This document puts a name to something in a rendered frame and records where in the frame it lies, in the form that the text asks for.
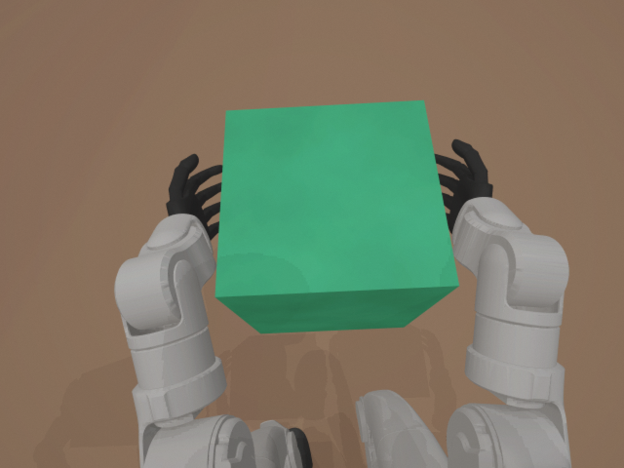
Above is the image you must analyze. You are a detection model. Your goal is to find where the right robot hand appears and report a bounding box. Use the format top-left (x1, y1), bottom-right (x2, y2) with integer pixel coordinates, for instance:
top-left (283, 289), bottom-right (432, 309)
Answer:
top-left (435, 139), bottom-right (493, 234)

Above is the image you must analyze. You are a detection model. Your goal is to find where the right robot forearm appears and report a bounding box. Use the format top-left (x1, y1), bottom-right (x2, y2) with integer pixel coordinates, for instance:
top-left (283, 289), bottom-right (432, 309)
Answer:
top-left (451, 197), bottom-right (571, 468)

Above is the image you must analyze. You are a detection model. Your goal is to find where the left robot thigh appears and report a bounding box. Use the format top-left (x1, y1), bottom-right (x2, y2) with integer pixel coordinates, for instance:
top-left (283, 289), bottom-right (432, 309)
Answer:
top-left (251, 426), bottom-right (300, 468)

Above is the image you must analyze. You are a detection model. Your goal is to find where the carton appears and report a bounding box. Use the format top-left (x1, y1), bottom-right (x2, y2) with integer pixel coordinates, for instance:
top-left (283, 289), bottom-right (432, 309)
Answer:
top-left (215, 100), bottom-right (459, 333)

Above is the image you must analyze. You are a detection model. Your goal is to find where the left robot hand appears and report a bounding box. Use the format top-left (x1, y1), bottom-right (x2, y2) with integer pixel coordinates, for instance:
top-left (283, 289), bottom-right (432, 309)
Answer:
top-left (166, 154), bottom-right (222, 240)

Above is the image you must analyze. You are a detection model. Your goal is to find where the left robot forearm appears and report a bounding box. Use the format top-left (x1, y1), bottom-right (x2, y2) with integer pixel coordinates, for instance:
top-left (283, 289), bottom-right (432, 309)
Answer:
top-left (114, 214), bottom-right (227, 468)

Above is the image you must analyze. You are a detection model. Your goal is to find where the robot left upper arm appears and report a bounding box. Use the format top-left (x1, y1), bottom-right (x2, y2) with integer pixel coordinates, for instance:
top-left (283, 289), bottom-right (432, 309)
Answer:
top-left (143, 414), bottom-right (256, 468)

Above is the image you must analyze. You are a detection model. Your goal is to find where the right robot thigh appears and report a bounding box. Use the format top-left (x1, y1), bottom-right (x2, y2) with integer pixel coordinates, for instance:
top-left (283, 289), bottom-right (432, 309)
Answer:
top-left (356, 390), bottom-right (448, 468)

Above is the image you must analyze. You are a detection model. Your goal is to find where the robot right upper arm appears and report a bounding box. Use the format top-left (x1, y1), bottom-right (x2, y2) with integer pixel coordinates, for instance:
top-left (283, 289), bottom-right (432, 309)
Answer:
top-left (447, 403), bottom-right (570, 468)

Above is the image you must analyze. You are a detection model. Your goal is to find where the robot thigh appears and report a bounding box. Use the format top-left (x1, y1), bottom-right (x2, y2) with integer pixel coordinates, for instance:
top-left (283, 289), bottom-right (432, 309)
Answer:
top-left (356, 390), bottom-right (448, 468)
top-left (251, 426), bottom-right (300, 468)

